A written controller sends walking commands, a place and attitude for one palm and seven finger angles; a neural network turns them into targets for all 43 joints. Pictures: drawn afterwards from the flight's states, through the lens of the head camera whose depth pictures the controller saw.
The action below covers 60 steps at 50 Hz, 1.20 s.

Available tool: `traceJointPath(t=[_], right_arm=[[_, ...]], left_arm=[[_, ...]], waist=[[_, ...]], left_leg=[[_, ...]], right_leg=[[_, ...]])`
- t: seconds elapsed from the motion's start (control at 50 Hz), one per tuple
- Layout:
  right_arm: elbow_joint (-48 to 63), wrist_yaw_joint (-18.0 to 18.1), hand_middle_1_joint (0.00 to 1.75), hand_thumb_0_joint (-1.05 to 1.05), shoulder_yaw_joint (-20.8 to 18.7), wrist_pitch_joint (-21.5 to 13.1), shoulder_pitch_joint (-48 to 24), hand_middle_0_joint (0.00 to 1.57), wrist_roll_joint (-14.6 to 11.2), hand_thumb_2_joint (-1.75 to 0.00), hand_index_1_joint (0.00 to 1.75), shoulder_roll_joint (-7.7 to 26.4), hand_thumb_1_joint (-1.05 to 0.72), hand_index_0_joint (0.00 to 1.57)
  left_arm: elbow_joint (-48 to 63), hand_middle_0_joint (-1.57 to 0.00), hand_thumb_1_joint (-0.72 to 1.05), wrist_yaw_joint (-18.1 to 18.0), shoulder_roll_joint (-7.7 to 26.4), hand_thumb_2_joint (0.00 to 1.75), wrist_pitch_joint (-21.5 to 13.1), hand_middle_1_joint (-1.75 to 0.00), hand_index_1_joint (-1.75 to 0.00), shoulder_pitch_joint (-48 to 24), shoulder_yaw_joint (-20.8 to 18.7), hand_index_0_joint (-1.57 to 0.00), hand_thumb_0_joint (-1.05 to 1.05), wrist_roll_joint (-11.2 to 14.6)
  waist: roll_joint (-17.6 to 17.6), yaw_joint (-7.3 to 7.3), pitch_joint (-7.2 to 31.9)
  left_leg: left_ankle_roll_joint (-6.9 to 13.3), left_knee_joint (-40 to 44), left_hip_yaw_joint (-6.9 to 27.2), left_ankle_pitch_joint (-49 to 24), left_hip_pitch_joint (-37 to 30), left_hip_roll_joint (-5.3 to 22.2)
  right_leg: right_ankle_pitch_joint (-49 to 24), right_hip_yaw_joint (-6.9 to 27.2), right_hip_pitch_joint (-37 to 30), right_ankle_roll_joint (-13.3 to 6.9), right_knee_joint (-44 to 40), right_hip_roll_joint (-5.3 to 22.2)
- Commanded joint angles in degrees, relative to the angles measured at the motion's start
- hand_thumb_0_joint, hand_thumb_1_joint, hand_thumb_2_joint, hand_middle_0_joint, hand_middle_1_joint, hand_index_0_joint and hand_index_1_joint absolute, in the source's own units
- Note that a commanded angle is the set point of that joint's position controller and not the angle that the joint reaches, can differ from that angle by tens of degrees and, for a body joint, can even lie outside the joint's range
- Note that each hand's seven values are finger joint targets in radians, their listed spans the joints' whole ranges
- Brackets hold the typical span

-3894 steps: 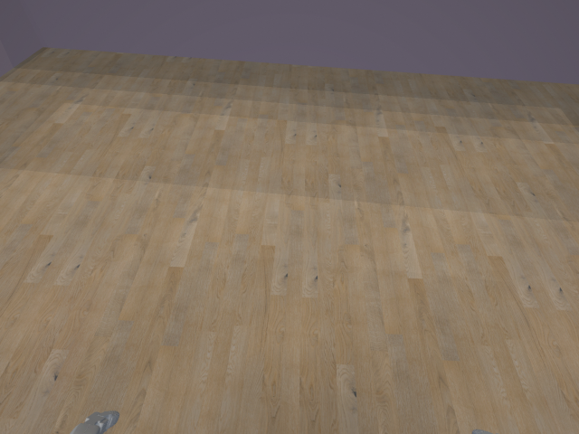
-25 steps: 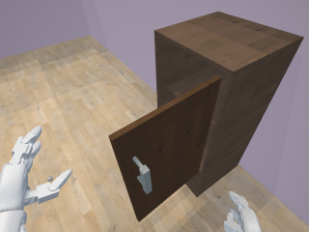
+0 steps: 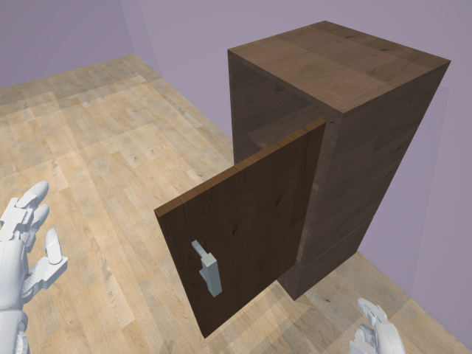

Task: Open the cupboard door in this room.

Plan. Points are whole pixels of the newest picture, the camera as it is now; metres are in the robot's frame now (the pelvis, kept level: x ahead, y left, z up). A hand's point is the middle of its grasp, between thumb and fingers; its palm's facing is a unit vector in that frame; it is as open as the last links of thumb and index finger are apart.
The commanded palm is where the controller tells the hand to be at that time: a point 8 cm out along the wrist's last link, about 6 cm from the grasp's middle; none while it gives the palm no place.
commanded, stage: draw the hand back to the body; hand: left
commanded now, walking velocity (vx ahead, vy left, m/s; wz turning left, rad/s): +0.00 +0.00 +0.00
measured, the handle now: (206, 268) +0.28 +0.10 -0.03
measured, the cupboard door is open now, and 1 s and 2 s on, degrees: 94 94 94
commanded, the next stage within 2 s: step back with the hand held close in 0.06 s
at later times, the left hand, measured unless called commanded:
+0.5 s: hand (44, 277) +0.16 +0.27 +0.15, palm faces +0.31 -0.79 -0.53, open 7.4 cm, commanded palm +0.10 +0.32 +0.17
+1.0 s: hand out of the picture +0.05 +0.29 +0.16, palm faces +0.46 -0.73 -0.50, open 7.4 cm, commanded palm +0.00 +0.33 +0.17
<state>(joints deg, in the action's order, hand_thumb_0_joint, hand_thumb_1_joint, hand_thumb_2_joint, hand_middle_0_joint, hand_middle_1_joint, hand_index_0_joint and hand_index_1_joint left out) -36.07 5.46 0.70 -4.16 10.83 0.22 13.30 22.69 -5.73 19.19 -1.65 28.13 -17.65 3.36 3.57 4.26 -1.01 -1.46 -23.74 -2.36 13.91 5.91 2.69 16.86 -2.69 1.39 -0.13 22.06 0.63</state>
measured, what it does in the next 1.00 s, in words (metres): shifts its weight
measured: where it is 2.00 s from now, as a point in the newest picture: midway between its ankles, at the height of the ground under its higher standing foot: outside the picture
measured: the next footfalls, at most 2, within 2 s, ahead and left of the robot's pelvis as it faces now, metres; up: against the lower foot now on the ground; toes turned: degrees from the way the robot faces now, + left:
right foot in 1.34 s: -0.24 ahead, -0.10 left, +0.00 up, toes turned +1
left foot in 1.48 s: -0.11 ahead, +0.11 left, +0.00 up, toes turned +2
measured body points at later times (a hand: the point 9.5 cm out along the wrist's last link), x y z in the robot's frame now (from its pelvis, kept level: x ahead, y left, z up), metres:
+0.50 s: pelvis -0.04 +0.02 +0.00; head -0.02 +0.00 +0.45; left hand +0.14 +0.31 +0.18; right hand +0.15 -0.23 -0.09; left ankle -0.01 +0.14 -0.74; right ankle -0.05 -0.11 -0.74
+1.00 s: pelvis -0.12 +0.03 -0.02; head -0.10 +0.03 +0.43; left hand +0.02 +0.33 +0.19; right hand +0.06 -0.20 -0.10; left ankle -0.02 +0.14 -0.74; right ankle -0.05 -0.11 -0.74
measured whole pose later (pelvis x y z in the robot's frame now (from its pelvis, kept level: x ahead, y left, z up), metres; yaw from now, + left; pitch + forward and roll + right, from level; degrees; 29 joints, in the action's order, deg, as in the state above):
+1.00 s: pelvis -0.12 +0.03 -0.02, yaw +3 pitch -1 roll -2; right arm -34.3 5.2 -0.6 -3.7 11.2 0.0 12.8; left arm 33.1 -9.7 24.0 -11.4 34.0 -24.2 1.7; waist 1.7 1.4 -3.6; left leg -0.1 -37.7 0.1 17.8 26.5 0.8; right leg 11.0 -0.7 20.0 1.0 32.0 0.0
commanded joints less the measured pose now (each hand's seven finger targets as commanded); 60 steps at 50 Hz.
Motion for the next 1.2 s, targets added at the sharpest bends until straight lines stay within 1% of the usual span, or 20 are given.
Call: traceJointPath(t=[0.0, 0.14, 0.16, 0.18, 0.22, 0.28, 0.32, 0.38, 0.48, 0.76, 0.82, 0.86, 0.9, 0.94, 0.98, 1.0, 1.06, 1.08, 1.12, 1.18], right_arm=[[9.1, 0.7, 0.3, 0.0, -1.6, -3.7, -8.1, 0.2, 0.1, -0.9, 0.3, 5.5, -0.9, 0.2], [8.8, 0.6, 0.3, 0.0, -2.0, -3.6, -8.5, 0.2, -0.1, -0.9, 0.3, 5.6, -0.9, 0.2], [8.8, 0.7, 0.3, 0.0, -2.0, -3.9, -8.8, 0.2, -0.1, -0.9, 0.3, 5.8, -0.9, 0.2], [10.4, 0.7, 0.3, 0.0, -1.8, -2.5, -7.9, 0.2, -0.4, -0.9, 0.3, 6.3, -0.9, 0.2], [9.4, 0.7, 0.3, 0.0, -2.1, -1.1, -8.6, 0.2, -0.1, -0.9, 0.3, 5.7, -0.9, 0.2], [10.9, 0.4, 0.3, 0.0, -2.5, 0.1, -7.8, 0.2, 0.0, -0.9, 0.3, 6.5, -0.9, 0.2], [11.7, 0.4, 0.3, 0.0, -2.8, 0.8, -7.6, 0.2, -0.1, -0.9, 0.3, 6.6, -0.9, 0.2], [12.8, 0.6, 0.3, 0.0, -3.2, 1.8, -7.6, 0.2, -0.4, -0.9, 0.3, 6.4, -0.9, 0.2], [13.7, 1.3, 0.3, 0.0, -3.6, 2.4, -7.6, 0.2, -0.8, -0.9, 0.3, 6.3, -0.9, 0.2], [13.7, 1.0, 0.3, 0.0, -3.6, -0.7, -6.8, 0.2, -0.4, -0.9, 0.3, 7.8, -0.9, 0.2], [13.7, 0.9, 0.3, 0.0, -3.8, -1.6, -6.3, 0.2, -0.5, -0.9, 0.3, 7.1, -0.9, 0.2], [13.1, 0.7, 0.3, 0.0, -4.0, -2.2, -5.3, 0.2, -0.4, -0.9, 0.3, 6.6, -0.9, 0.2], [10.8, 0.5, 0.3, 0.0, -4.3, -2.4, -3.4, 0.2, -0.2, -0.9, 0.3, 6.4, -0.9, 0.2], [9.4, 0.3, 0.3, 0.0, -4.1, -2.5, -3.4, 0.2, 0.0, -0.9, 0.3, 5.8, -0.9, 0.2], [8.8, 0.5, 0.3, 0.0, -3.7, -2.4, -3.9, 0.2, 0.2, -0.9, 0.3, 5.9, -0.9, 0.2], [8.7, 0.9, 0.3, 0.0, -3.7, -2.6, -4.4, 0.2, 0.3, -0.9, 0.3, 6.7, -0.9, 0.2], [10.0, 1.6, 0.3, 0.0, -3.5, -4.0, -6.9, 0.2, 0.8, -0.9, 0.3, 7.5, -0.9, 0.2], [9.1, 1.4, 0.3, 0.0, -3.9, -4.4, -6.3, 0.2, 1.2, -0.9, 0.3, 6.5, -0.9, 0.2], [8.6, 0.4, 0.3, 0.0, -4.7, -4.2, -6.6, 0.2, 0.9, -0.9, 0.3, 6.3, -0.9, 0.2], [8.6, -1.5, 0.3, 0.0, -5.1, -4.8, -6.7, 0.2, 0.3, -0.9, 0.3, 5.6, -0.9, 0.2]], left_arm=[[13.8, -0.2, 0.9, -1.8, 12.1, 0.9, -4.8, -0.3, -0.3, -6.3, -8.2, -0.2, 0.0, 0.1], [9.1, -0.2, 0.9, -1.3, 10.4, 0.9, -5.2, -0.3, -0.3, -5.2, -7.4, -0.2, 0.0, 0.6], [13.2, -0.2, 0.9, -1.6, 13.2, 0.9, -6.0, -0.3, -0.3, -10.7, -9.1, -0.2, 0.0, 0.5], [14.1, -0.2, 0.9, -1.8, 18.9, 0.9, -8.0, -0.3, -0.3, -13.4, -14.8, -0.2, 0.0, 0.0], [9.1, -0.2, 0.9, -1.3, 15.2, 0.9, -8.3, -0.3, -0.3, -7.1, -11.9, -0.2, 0.0, -0.2], [11.7, -0.2, 0.9, -1.1, 12.6, 0.9, -8.5, -0.3, -0.3, -0.5, -9.8, -0.2, 0.0, -0.2], [13.3, -0.2, 0.9, -1.3, 12.6, 0.9, -8.4, -0.3, -0.3, 2.6, -10.3, -0.2, 0.0, 0.1], [16.0, -0.2, 0.9, -1.9, 14.8, 0.9, -8.5, -0.3, -0.3, 4.0, -12.3, -0.2, 0.0, 0.3], [17.4, -0.2, 0.9, -2.9, 16.4, 0.9, -8.9, -0.3, -0.3, 4.6, -14.2, -0.2, 0.0, 0.6], [18.4, -0.2, 0.9, -4.4, 14.5, 0.9, -11.9, -0.3, -0.3, 1.8, -13.5, -0.2, 0.0, -1.5], [19.6, -0.2, 0.9, -4.6, 15.2, 0.9, -12.6, -0.3, -0.3, 2.1, -14.5, -0.2, 0.0, -1.8], [20.9, -0.2, 0.9, -4.7, 16.2, 0.9, -13.3, -0.3, -0.3, 3.4, -15.3, -0.2, 0.0, -1.4], [20.5, -0.2, 0.9, -5.3, 17.4, 0.9, -13.4, -0.3, -0.3, 4.8, -16.0, -0.2, 0.0, -0.8], [21.7, -0.2, 0.9, -6.1, 15.7, 0.9, -13.1, -0.3, -0.3, 1.4, -13.7, -0.2, 0.0, -1.0], [20.5, -0.2, 0.9, -6.5, 15.3, 0.9, -12.6, -0.3, -0.3, -1.2, -12.8, -0.2, 0.0, -1.3], [20.9, -0.2, 0.9, -6.5, 15.4, 0.9, -12.7, -0.3, -0.3, -2.8, -12.6, -0.2, 0.0, -1.3], [21.1, -0.2, 0.9, -6.2, 15.4, 0.9, -13.5, -0.3, -0.3, -4.1, -14.8, -0.2, 0.0, -2.0], [20.6, -0.2, 0.9, -6.2, 16.1, 0.9, -13.8, -0.3, -0.3, -5.5, -15.9, -0.2, 0.0, -2.8], [17.3, -0.2, 0.9, -5.6, 16.1, 0.9, -14.0, -0.3, -0.3, -2.8, -15.8, -0.2, 0.0, -2.0], [20.6, -0.2, 0.9, -5.1, 14.7, 0.9, -13.5, -0.3, -0.3, 2.2, -14.4, -0.2, 0.0, -0.6]], waist=[[1.3, -0.26, 4.3], [-3.1, -0.29, 0.9], [-1.8, -0.33, 3.2], [-4.5, -3.16, -1.8], [-5.6, -3.26, -0.6], [-0.7, -3.4, 4.7], [1.3, -3.26, 8.2], [-1.9, -3.32, 11.0], [-1.9, -3.24, 10.7], [5.3, -3.81, 2.7], [4.6, -3.62, 4.0], [0.8, -4.02, 5.3], [-6.8, -4.51, 6.6], [-9.6, -4.98, 5.5], [-10.2, -5.47, 3.3], [-5.5, -5.64, 1.9], [15.5, -4.5, 3.8], [13.8, -4.83, 4.9], [6.3, -4.24, 5.7], [8.2, -3.31, 9.0]], left_leg=[[2.7, 1.0, -0.5, -16.7, -5.2, -2.0], [2.9, 2.6, -0.3, -12.3, -4.2, -1.7], [3.1, 2.2, -0.3, -12.3, -5.1, -1.9], [3.7, -0.9, 0.4, -10.3, -0.9, -0.9], [3.4, -2.3, 0.6, -10.6, -0.5, -1.1], [3.2, -1.5, 0.5, -16.6, -1.2, -0.3], [3.0, -1.3, 0.7, -21.2, -1.4, 0.4], [2.8, -1.7, 0.7, -23.7, -1.3, 1.0], [2.8, -0.7, 1.9, -22.6, 1.5, 1.8], [5.4, 9.3, 9.1, 20.0, 26.8, 5.6], [5.5, 8.1, 9.2, 21.0, 28.5, 5.1], [4.0, 0.9, 6.2, 16.0, 21.3, 2.1], [1.5, -13.9, 2.6, 9.1, 8.6, -2.1], [0.8, -21.4, 1.6, 7.7, 3.2, -2.6], [1.3, -15.8, 2.7, 6.4, 3.2, -1.6], [1.9, -9.4, 5.5, 7.3, 5.2, 0.1], [9.2, 18.7, 27.9, 30.9, 31.1, 16.1], [11.0, 20.7, 28.5, 31.3, 34.2, 18.2], [11.0, 15.6, 23.5, 23.0, 30.1, 16.7], [7.4, 12.0, 13.8, 14.1, 20.2, 11.1]], right_leg=[[-20.4, 0.4, 4.1, -0.1, -4.0, -0.4], [-15.0, 0.5, 5.9, 0.3, -5.6, -0.7], [-15.2, 1.1, 5.5, 0.3, -5.8, -0.5], [-18.2, 3.8, 12.2, 0.6, -8.4, 2.4], [-21.2, 3.5, 12.3, 0.3, -7.7, 4.1], [-23.3, 2.1, 10.2, 0.6, -4.2, 3.7], [-24.0, 1.6, 8.5, 0.7, -2.1, 3.2], [-26.0, 1.4, 8.0, 1.0, -0.5, 2.8], [-22.9, 1.5, 8.8, 1.2, 1.8, 2.0], [3.3, 2.7, 4.9, 1.1, 7.2, -0.9], [3.4, 3.2, 3.7, 0.6, 8.3, -1.3], [5.8, 6.6, 11.2, -0.8, 2.0, 1.2], [11.9, 13.2, 25.8, -4.3, -6.3, 7.8], [14.9, 14.5, 34.6, -6.1, -8.6, 12.2], [12.0, 10.8, 35.4, -4.5, -5.7, 10.2], [10.2, 8.3, 34.1, -2.8, -1.8, 7.1], [7.6, 3.1, 11.3, 1.6, 31.9, -5.8], [8.3, 5.2, 8.6, 1.4, 42.3, -6.1], [10.1, 6.1, 11.8, 0.6, 43.8, -6.0], [13.6, 1.2, 13.3, -0.5, 30.2, -5.2]])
